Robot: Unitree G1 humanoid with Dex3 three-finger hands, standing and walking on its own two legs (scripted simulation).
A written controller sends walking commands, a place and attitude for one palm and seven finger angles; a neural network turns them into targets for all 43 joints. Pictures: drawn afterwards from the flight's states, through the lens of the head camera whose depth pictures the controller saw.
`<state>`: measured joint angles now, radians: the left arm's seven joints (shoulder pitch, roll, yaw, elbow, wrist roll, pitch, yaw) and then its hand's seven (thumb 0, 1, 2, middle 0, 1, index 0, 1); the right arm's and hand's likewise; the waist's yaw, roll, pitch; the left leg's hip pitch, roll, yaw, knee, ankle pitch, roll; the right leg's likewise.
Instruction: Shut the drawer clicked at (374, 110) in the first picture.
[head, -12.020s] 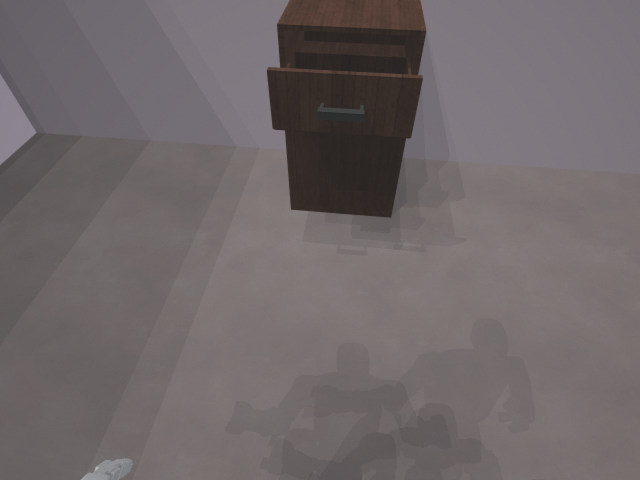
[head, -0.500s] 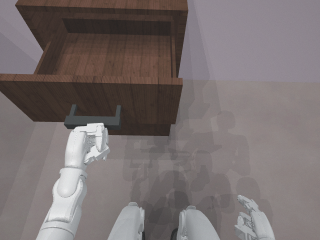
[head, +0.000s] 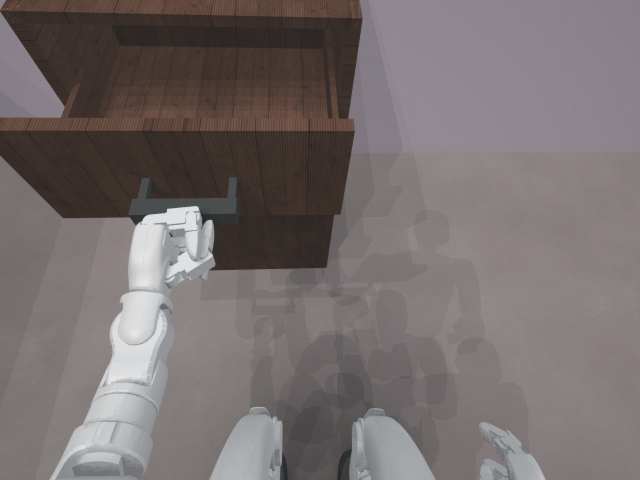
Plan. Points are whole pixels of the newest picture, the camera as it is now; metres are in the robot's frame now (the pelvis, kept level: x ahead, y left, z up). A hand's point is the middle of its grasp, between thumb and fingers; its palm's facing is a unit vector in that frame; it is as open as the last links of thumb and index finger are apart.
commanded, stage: push the drawer shut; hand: left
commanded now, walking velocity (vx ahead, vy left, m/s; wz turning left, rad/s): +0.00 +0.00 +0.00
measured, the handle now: (188, 198) +0.46 +0.17 +0.03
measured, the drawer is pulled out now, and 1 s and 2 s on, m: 0.19 0.06 0.00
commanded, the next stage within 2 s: pull the fist back off the drawer in 1.68 s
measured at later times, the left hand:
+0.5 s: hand (210, 210) +0.44 +0.15 +0.02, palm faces +0.03 -1.00 -0.05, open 3.2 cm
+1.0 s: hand (218, 168) +0.51 +0.14 +0.03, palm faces +0.05 -1.00 -0.05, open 3.3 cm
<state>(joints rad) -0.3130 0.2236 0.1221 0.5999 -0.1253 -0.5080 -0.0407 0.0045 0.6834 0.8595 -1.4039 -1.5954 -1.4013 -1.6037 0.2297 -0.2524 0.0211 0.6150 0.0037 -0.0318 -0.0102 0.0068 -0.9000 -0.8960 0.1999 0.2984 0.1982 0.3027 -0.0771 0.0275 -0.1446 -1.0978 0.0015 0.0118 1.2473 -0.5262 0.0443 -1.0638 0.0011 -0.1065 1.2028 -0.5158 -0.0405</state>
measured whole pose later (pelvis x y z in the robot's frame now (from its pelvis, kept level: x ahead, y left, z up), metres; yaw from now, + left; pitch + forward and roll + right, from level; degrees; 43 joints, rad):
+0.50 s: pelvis +0.00 +0.01 +0.00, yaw -1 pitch +23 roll -3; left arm -0.60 0.27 0.21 0.90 -0.08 -0.54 -0.02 0.03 0.68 0.86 -1.40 -1.60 -1.40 -1.60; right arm 0.26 -0.25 0.03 0.64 -0.01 0.00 0.00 0.00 -0.90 -0.90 0.20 0.30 0.20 0.30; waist -0.12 0.03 -0.14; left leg -1.15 0.00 0.02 1.26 -0.52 0.06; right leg -1.11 0.00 -0.10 1.21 -0.50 -0.03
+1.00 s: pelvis -0.01 +0.00 -0.01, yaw -1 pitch +27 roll -3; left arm -0.88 0.41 0.35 1.17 -0.03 -0.55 -0.04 0.06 0.71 0.88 -1.40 -1.60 -1.40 -1.60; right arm 0.32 -0.26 0.04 0.65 -0.04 0.03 0.01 0.00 -0.90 -0.90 0.20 0.30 0.20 0.30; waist -0.20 0.04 -0.14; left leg -1.24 0.02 0.01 1.30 -0.52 0.05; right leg -1.20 0.02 -0.11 1.23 -0.50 -0.04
